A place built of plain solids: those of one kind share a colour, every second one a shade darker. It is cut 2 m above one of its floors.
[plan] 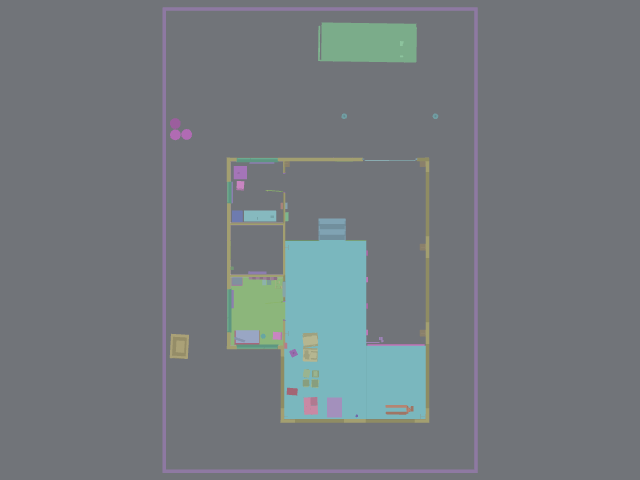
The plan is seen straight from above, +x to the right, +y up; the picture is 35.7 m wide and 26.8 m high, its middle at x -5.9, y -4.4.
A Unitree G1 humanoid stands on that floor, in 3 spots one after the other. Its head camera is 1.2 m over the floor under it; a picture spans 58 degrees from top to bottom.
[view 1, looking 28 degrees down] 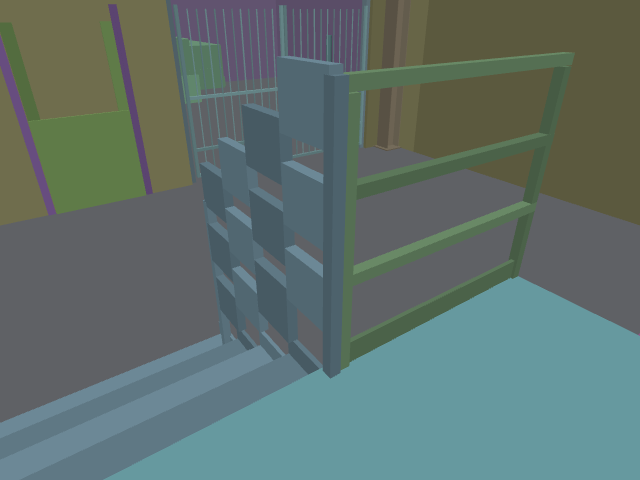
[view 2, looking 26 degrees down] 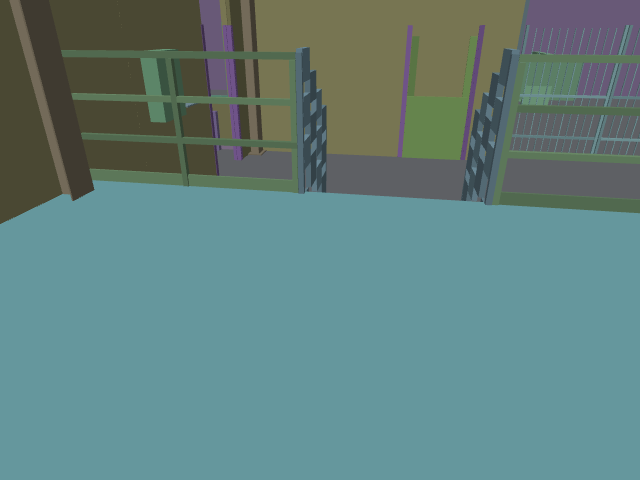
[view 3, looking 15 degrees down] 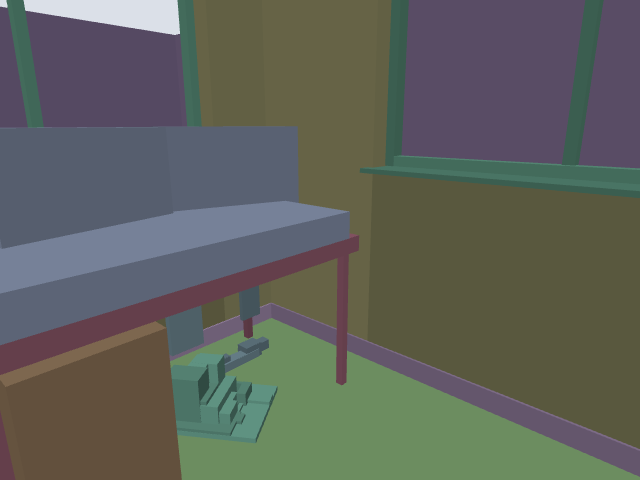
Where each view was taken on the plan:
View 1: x -5.22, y -5.40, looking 55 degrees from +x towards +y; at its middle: door_landing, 1.39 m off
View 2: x -5.22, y -7.70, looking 100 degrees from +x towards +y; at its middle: raised_floor_bank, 2.74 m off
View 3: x -9.20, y -8.35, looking -138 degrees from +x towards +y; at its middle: desk_load_drowned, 1.69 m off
